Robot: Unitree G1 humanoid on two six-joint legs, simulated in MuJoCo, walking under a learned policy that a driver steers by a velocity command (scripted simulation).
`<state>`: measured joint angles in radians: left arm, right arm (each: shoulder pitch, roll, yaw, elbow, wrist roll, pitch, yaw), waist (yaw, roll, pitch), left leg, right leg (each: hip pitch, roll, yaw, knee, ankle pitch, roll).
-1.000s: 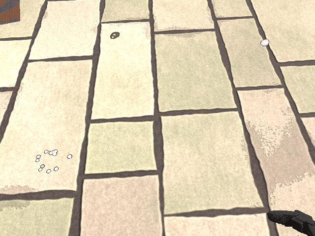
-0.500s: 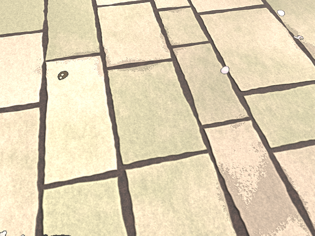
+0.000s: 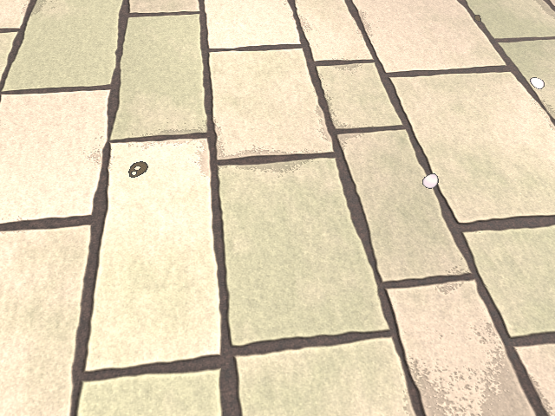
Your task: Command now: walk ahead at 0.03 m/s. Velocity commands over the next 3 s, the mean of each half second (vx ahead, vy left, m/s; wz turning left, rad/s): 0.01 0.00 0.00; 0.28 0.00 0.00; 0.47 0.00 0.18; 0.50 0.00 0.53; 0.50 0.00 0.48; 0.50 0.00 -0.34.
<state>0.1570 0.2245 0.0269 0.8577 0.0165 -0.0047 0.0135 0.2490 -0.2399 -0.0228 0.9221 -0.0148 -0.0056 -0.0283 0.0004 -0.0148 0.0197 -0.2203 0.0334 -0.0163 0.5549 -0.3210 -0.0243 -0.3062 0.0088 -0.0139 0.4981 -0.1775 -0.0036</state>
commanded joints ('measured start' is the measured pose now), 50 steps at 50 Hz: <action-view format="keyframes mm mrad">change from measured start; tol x16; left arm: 1 -19 102 27 -28 -5 -12 5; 34 -107 92 33 139 -47 -47 -4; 41 410 243 82 293 -30 -86 -29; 44 169 126 35 215 -25 -116 -37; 50 252 122 16 222 -12 -95 -11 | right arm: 1 5 -123 -22 -26 8 -27 -2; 34 69 -181 -53 99 34 -46 -9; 50 -164 -65 -49 -28 36 -81 37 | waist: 1 -1 61 -29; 27 -1 35 -25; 33 -45 194 189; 39 116 59 33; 41 146 -318 -76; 50 41 -47 84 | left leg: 1 -79 38 -44 -139 109 29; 26 -5 7 -9 -179 226 43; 31 -34 200 -300 -378 -512 203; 34 52 312 -408 -406 -367 264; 38 -102 151 -153 -245 -99 172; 40 -340 -18 60 279 -2 59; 42 -573 -21 -84 666 -217 68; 50 -538 92 14 389 199 40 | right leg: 1 127 -42 49 -37 122 -26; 26 178 -48 40 -57 178 1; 29 84 30 -48 43 -230 1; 34 -271 -75 19 331 -323 -52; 39 347 0 -37 -26 -55 -55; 41 530 -388 714 -337 -293 -277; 43 411 -359 557 -338 -367 -239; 50 314 -224 159 -384 208 -182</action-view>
